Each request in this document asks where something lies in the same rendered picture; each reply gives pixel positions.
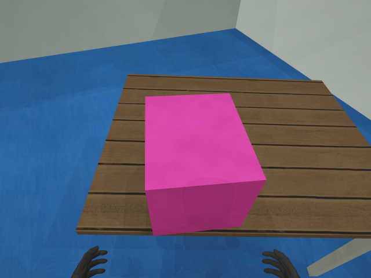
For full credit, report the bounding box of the right robot hand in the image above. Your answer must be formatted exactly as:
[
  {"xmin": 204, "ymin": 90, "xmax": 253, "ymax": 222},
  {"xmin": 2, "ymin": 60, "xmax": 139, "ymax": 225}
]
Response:
[{"xmin": 262, "ymin": 249, "xmax": 300, "ymax": 278}]

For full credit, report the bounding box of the carton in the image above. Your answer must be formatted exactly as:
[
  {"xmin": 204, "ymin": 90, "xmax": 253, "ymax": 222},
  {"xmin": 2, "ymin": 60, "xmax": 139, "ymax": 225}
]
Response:
[{"xmin": 145, "ymin": 93, "xmax": 266, "ymax": 236}]

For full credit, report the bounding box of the table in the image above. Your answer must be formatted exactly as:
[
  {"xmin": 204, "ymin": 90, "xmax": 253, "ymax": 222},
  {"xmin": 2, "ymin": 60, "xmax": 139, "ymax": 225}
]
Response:
[{"xmin": 76, "ymin": 74, "xmax": 371, "ymax": 276}]

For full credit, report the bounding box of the left robot hand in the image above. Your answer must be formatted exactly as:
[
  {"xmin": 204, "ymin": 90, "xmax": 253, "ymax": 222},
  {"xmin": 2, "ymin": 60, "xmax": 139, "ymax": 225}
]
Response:
[{"xmin": 71, "ymin": 246, "xmax": 108, "ymax": 278}]

